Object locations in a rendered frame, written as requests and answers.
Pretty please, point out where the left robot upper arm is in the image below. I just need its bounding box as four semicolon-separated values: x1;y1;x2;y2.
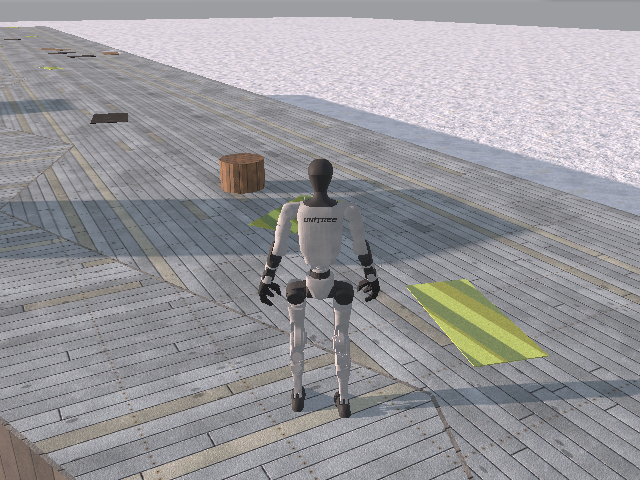
272;202;300;257

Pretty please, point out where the right robot upper arm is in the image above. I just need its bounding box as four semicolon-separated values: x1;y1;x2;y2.
341;202;368;256

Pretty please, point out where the robot left shin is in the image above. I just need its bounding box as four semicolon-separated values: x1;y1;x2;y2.
290;331;304;398

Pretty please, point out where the robot right foot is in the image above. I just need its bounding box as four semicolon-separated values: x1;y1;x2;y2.
334;391;351;418

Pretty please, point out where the right robot forearm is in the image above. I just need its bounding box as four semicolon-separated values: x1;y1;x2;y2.
358;240;378;282

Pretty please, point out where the robot left hand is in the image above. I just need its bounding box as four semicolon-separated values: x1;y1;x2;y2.
258;280;281;306

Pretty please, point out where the robot right hand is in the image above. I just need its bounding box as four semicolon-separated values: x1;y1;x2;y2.
357;278;380;302

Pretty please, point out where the left robot forearm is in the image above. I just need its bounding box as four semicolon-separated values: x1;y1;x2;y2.
261;241;282;284

